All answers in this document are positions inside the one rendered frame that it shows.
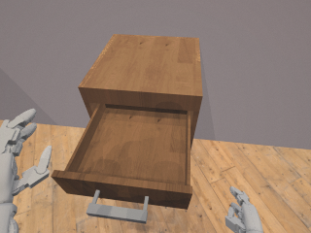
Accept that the right robot hand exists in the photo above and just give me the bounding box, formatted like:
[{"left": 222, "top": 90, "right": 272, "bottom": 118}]
[{"left": 225, "top": 186, "right": 263, "bottom": 233}]

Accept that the left robot hand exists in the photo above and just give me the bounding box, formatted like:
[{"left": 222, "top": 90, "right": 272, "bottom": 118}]
[{"left": 0, "top": 108, "right": 52, "bottom": 204}]

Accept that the robot left forearm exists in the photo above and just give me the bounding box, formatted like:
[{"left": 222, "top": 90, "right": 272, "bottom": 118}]
[{"left": 0, "top": 203, "right": 19, "bottom": 233}]

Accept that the drawer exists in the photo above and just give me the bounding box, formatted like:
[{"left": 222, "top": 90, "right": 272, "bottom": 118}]
[{"left": 51, "top": 103, "right": 192, "bottom": 210}]

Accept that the handle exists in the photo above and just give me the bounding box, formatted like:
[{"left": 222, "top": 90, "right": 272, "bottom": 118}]
[{"left": 86, "top": 189, "right": 149, "bottom": 224}]

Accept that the cabinet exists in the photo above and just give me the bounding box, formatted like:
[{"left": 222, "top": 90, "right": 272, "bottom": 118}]
[{"left": 78, "top": 34, "right": 203, "bottom": 150}]

